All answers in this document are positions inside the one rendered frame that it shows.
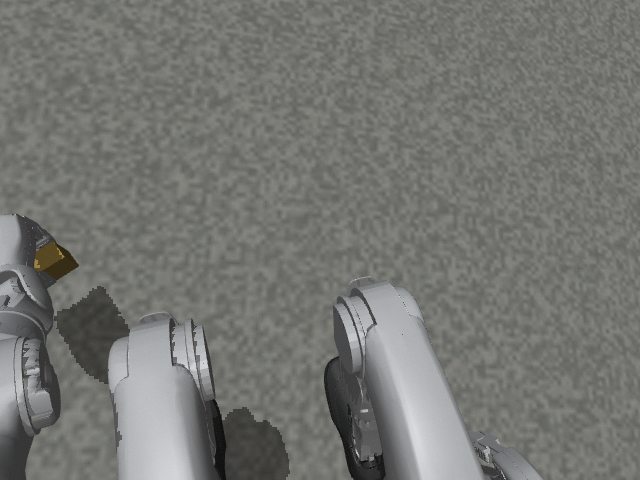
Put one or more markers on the right robot foot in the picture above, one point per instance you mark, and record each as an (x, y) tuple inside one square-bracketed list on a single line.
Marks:
[(341, 416)]

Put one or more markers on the left robot foot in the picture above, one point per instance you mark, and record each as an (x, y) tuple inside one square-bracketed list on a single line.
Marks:
[(220, 441)]

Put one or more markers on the left robot hand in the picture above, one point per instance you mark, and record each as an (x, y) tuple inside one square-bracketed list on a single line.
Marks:
[(19, 239)]

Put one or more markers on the right robot hand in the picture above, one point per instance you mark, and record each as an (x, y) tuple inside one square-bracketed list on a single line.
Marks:
[(509, 463)]

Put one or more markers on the left robot arm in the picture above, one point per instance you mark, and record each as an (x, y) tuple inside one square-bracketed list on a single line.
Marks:
[(29, 389)]

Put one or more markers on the small box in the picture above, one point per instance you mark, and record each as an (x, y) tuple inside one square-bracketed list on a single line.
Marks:
[(54, 260)]

